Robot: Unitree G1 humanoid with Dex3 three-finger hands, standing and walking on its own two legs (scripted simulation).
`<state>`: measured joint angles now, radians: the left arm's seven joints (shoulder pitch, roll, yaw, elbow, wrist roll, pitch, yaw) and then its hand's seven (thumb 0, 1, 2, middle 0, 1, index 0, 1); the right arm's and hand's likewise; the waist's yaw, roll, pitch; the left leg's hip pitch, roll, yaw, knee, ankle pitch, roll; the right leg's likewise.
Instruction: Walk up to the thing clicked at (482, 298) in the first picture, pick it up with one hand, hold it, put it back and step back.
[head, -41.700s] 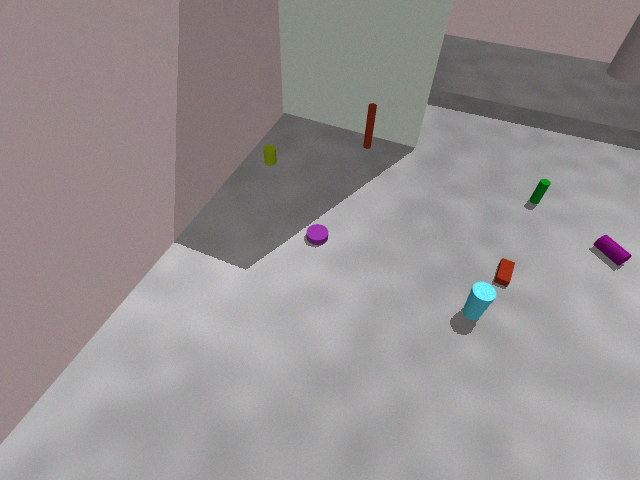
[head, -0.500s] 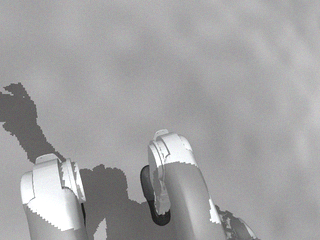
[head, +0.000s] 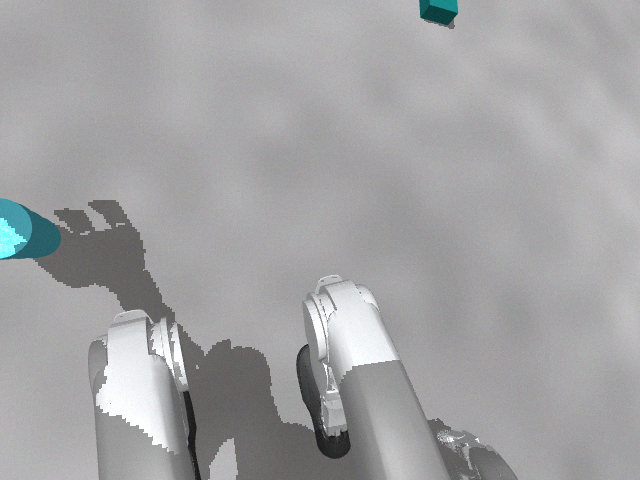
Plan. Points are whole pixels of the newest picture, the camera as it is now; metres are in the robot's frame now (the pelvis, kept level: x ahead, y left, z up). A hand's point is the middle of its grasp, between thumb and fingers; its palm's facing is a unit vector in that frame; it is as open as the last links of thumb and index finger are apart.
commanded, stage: withdraw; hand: left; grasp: from above
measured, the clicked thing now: (20, 233) +0.46 +0.33 -0.31
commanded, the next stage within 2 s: home in 0.40 s
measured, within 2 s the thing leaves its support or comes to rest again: rests again in 0.02 s
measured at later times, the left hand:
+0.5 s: hand out of the picture +0.50 +0.36 -0.14, palm faces -0.36 -0.06 -0.93, open 12.2 cm
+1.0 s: hand out of the picture +0.38 +0.33 +0.01, palm faces -0.29 -0.53 -0.80, open 8.4 cm
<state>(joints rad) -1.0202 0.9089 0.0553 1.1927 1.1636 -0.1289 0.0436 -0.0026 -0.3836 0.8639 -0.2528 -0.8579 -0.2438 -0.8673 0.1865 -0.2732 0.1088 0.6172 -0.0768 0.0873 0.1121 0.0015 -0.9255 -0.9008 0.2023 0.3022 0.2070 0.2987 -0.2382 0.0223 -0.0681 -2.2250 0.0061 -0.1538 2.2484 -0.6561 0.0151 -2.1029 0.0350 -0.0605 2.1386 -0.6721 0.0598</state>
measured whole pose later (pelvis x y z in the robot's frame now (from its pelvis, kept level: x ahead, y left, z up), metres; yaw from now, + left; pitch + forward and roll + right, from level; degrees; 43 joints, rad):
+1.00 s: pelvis +0.01 +0.00 +0.11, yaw +3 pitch +33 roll -9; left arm -0.46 0.65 0.11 0.61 0.64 0.02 -0.06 0.00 0.69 0.83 -0.21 -0.31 -0.21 -0.32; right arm 0.16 -0.26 0.02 0.60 0.01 0.10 0.04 0.01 -0.91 -0.90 0.20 0.30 0.21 0.30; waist -0.12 0.03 -0.17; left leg -1.86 0.02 -0.12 1.90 -0.63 0.02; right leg -1.76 0.02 -0.04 1.80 -0.63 0.06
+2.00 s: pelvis +0.09 +0.00 +0.33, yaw +11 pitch +11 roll -3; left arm 0.51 0.22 0.03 -0.12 -0.06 0.46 0.02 0.01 0.90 0.90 -0.20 -0.30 -0.20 -0.30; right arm 0.26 -0.22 0.03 0.51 0.01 -0.21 -0.17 0.01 -0.91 -0.90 0.20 0.30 0.21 0.30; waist -0.03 0.04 -0.18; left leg -0.72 0.02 -0.08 1.02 -0.49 -0.01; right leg -0.64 -0.01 -0.05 0.94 -0.49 0.03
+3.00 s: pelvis +0.09 +0.00 +0.33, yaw +10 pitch +10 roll -3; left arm 0.51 0.23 0.03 -0.13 -0.05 0.46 0.02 0.01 0.90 0.90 -0.20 -0.30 -0.20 -0.30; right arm 0.28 -0.22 0.03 0.53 0.01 -0.23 -0.17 0.01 -0.90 -0.90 0.20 0.30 0.21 0.30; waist -0.04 0.04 -0.17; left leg -0.71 0.03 -0.07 1.02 -0.49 -0.01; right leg -0.63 0.00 -0.04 0.95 -0.48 0.03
